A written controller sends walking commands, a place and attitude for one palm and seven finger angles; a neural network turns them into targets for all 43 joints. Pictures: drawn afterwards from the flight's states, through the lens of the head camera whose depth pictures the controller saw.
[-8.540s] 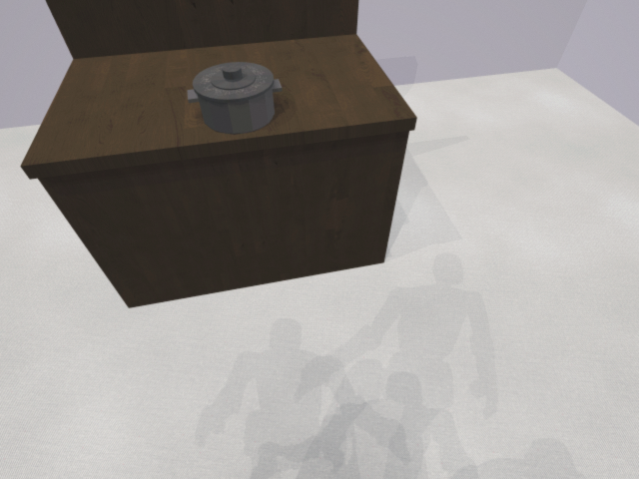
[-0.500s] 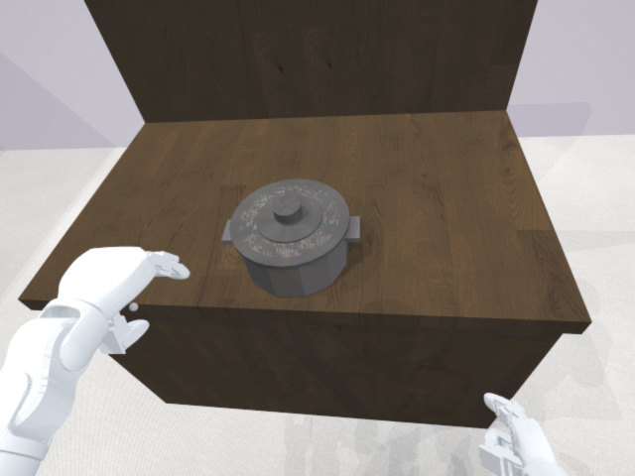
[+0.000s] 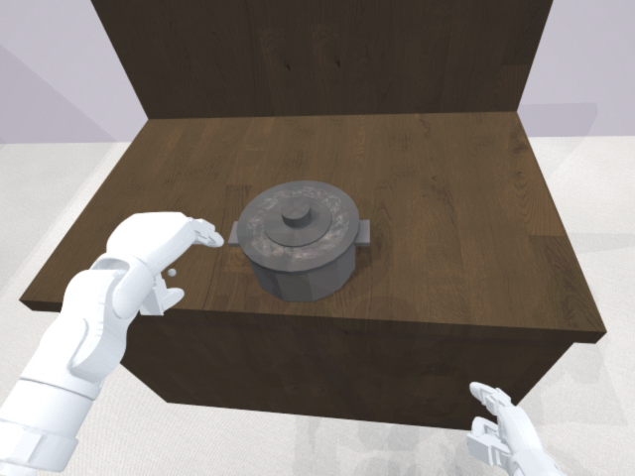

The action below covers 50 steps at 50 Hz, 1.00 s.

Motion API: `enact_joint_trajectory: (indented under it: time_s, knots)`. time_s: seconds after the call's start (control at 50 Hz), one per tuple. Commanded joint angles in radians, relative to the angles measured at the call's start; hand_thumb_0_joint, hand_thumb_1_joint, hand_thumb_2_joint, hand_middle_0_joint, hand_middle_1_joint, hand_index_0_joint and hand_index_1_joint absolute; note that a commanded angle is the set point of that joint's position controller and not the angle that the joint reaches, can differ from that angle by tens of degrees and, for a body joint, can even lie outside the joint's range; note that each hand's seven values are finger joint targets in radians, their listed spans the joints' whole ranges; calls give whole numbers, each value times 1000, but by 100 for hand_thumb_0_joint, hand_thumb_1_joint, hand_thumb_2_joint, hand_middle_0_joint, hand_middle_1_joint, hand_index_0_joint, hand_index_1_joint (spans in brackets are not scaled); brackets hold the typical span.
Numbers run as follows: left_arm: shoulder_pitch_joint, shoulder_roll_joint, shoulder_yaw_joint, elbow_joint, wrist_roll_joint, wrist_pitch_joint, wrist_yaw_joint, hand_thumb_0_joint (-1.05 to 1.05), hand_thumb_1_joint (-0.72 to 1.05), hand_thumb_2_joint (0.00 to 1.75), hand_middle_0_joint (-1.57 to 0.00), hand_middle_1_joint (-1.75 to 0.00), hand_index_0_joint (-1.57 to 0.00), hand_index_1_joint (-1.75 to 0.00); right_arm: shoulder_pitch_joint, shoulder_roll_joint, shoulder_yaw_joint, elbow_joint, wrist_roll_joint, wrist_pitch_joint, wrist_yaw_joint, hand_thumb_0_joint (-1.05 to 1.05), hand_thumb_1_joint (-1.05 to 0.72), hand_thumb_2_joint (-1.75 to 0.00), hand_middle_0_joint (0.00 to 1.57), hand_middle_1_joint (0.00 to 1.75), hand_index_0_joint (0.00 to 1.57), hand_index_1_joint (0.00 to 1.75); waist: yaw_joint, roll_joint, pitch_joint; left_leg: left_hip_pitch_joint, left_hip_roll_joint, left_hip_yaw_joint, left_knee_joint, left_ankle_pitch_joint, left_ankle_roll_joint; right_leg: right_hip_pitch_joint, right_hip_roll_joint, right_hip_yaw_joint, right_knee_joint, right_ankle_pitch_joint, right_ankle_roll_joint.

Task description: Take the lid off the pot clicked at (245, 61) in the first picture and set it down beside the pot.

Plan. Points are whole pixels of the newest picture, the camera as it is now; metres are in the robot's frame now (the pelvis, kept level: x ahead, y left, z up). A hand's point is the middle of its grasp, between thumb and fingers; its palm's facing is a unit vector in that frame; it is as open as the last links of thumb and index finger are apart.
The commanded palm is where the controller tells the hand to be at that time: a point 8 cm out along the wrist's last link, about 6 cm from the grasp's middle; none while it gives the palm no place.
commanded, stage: move the open hand above the knob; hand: left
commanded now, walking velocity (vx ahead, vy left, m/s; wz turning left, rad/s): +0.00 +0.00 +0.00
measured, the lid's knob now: (295, 212) +0.50 +0.09 +0.03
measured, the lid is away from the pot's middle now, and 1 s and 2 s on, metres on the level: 0.00 0.00 0.00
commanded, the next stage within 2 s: none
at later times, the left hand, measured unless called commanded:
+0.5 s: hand (224, 237) +0.39 +0.17 +0.10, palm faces -0.22 -0.05 -0.97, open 9.9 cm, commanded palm +0.37 +0.16 +0.17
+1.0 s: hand (259, 212) +0.43 +0.13 +0.10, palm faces -0.24 -0.05 -0.97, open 9.9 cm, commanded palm +0.42 +0.12 +0.17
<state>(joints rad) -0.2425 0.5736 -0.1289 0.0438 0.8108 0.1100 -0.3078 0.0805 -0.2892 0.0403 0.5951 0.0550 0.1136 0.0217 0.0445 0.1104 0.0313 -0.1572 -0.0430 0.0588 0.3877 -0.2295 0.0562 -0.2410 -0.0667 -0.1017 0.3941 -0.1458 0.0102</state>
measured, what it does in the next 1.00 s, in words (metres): stands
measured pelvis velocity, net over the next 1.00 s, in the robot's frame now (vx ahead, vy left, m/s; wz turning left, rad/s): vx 0.02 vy -0.01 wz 0.00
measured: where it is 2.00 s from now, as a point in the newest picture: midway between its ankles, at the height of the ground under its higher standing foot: outside the picture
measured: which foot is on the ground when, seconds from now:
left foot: down 0.00-1.00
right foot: down 0.00-1.00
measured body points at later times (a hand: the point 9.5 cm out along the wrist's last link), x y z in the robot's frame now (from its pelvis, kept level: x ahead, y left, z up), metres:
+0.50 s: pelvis +0.02 -0.01 +0.00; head +0.04 -0.06 +0.44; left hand +0.39 +0.17 +0.15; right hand +0.21 -0.23 -0.12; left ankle -0.01 +0.08 -0.74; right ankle +0.04 -0.13 -0.74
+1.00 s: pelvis +0.02 -0.01 +0.00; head +0.05 -0.06 +0.44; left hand +0.44 +0.13 +0.15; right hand +0.19 -0.25 -0.13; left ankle -0.01 +0.08 -0.74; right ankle +0.04 -0.13 -0.74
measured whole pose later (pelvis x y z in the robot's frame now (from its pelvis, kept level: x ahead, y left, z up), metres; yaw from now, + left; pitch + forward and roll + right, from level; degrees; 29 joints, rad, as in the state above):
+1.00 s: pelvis +0.02 -0.01 +0.00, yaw +0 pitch +4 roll +1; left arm -0.66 0.41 -0.32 0.43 0.85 0.26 -0.25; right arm 0.10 -0.29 0.03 0.64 0.09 0.17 0.03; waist 0.00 0.10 -0.02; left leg -0.24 -0.03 0.06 0.44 -0.28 0.04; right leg -0.34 -0.06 -0.10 0.48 -0.21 0.00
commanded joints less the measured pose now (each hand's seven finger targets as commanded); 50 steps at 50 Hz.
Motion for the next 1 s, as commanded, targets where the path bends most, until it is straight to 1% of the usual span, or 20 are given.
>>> enact_joint_trajectory:
  time_s: [0.0,0.04,0.1,0.14,0.24,0.26,0.3,0.38,0.44,0.46,0.54,0.58,0.64,0.66,0.68,0.74,0.76,0.84,0.9,0.98]
  knots:
    - [-312,214,141,-187,11,2,53,0,-25,137,-84,-8,-84,-8,-117,-95,-39,-164,-2,-49,13,0,-90,-90,20,30,20,30,3,-64,-302,21,33,-113,-46,314,-25,161,40,63,9,174,-53]
    - [-299,209,151,-170,15,21,67,0,-25,137,-84,-8,-84,-8,-129,-100,-41,-169,4,-48,23,0,-90,-90,20,30,20,30,-1,-56,-290,12,33,-110,-33,300,-25,149,48,72,18,170,-60]
    - [-404,164,78,-204,30,41,76,0,-25,137,-84,-8,-84,-8,-126,-92,-37,-164,2,-39,22,0,-90,-90,20,30,20,30,-6,-45,-319,17,32,-113,-34,304,-31,142,42,63,26,169,-54]
    - [-390,167,92,-147,35,64,86,0,-25,137,-84,-8,-84,-8,-133,-97,-38,-163,8,-41,23,0,-90,-90,20,30,20,30,-13,-62,-306,10,32,-109,-21,277,-26,124,53,72,33,154,-59]
    - [-464,181,91,-147,42,79,93,0,-25,137,-84,-8,-84,-8,-134,-96,-37,-159,9,-42,15,0,-90,-90,20,30,20,30,-10,-57,-369,16,23,-107,-13,291,-23,160,48,80,47,188,-60]
    - [-488,158,61,-132,44,81,88,0,-25,137,-84,-8,-84,-8,-115,-85,-29,-154,9,-41,14,0,-90,-90,20,30,20,30,-10,-83,-391,10,23,-103,-17,329,-27,182,42,68,52,206,-53]
    - [-498,126,30,-85,40,90,87,0,-25,137,-84,-8,-84,-8,-112,-91,-34,-144,13,-36,16,0,-90,-90,20,30,20,30,-21,-78,-352,6,25,-101,-12,318,-30,145,43,66,50,207,-52]
    - [-518,135,37,-37,42,100,84,0,-25,137,-84,-8,-84,-8,-105,-94,-34,-146,18,-31,16,0,-90,-90,20,30,20,30,-23,-126,-346,-26,20,-88,-7,287,-23,161,42,71,55,224,-49]
    - [-579,119,26,-44,46,111,88,0,-25,137,-84,-8,-84,-8,-123,-93,-37,-150,19,-28,14,0,-90,-90,20,30,20,30,-27,-91,-366,-15,16,-87,3,285,-18,154,44,80,62,228,-55]
    - [-613,106,4,-30,47,113,84,0,-25,137,-84,-8,-84,-8,-106,-86,-30,-144,19,-28,12,0,-90,-90,20,30,20,30,-29,-110,-383,-18,14,-84,-1,305,-18,173,38,73,63,241,-50]
    - [-612,138,45,7,49,112,91,0,-25,137,-84,-8,-84,-8,-109,-94,-39,-146,22,-27,12,0,-90,-90,20,30,20,30,-23,-117,-406,-19,12,-82,14,310,-14,186,41,85,72,272,-52]
    - [-627,92,-2,41,50,114,88,0,-25,137,-84,-8,-84,-8,-96,-88,-36,-138,25,-21,12,0,-90,-90,20,30,20,30,-32,-123,-397,-23,11,-76,13,321,-17,176,38,78,74,284,-47]
    - [-658,103,12,66,53,125,92,0,-25,137,-84,-8,-84,-8,-100,-96,-40,-136,28,-16,14,0,-90,-90,20,30,20,30,-35,-135,-397,-32,11,-74,23,314,-13,175,41,85,77,299,-49]
    - [-678,73,-19,67,51,128,88,0,-25,137,-84,-8,-84,-8,-94,-88,-36,-139,27,-16,14,0,-90,-90,20,30,20,30,-33,-138,-412,-39,7,-69,17,319,-11,190,33,81,78,302,-45]
    - [-712,89,-13,52,55,126,89,0,-25,137,-84,-8,-84,-8,-94,-92,-40,-132,29,-12,15,0,-90,-90,20,30,20,30,-40,-111,-404,-29,10,-74,19,316,-15,173,36,80,79,299,-48]
    - [-730,78,-14,84,55,132,92,0,-25,137,-84,-8,-84,-8,-95,-94,-43,-130,29,-10,13,0,-90,-90,20,30,20,30,-43,-123,-418,-27,7,-72,29,309,-9,170,39,84,79,303,-49]
    - [-755,106,5,74,58,129,93,0,-25,137,-84,-8,-84,-8,-84,-91,-40,-130,28,-12,12,0,-90,-90,20,30,20,30,-34,-131,-447,-29,7,-71,26,332,-9,200,33,81,86,322,-47]
    - [-791,38,-49,165,57,144,96,0,-25,137,-84,-8,-84,-8,-85,-93,-45,-114,35,4,11,0,-90,-90,20,30,20,30,-57,-144,-392,-47,10,-66,25,280,-11,144,38,79,75,282,-48]
    - [-866,10,-83,171,59,148,96,0,-25,137,-84,-8,-84,-8,-81,-90,-45,-104,33,9,7,0,-90,-90,20,30,20,30,-61,-134,-419,-25,8,-70,26,283,-10,135,37,69,80,273,-47]
    - [-923,46,-52,242,68,148,107,0,-25,137,-84,-8,-84,-8,-66,-94,-44,-87,33,13,0,0,-90,-90,20,30,20,30,-59,-137,-443,-34,8,-71,26,280,-10,144,37,70,85,274,-49]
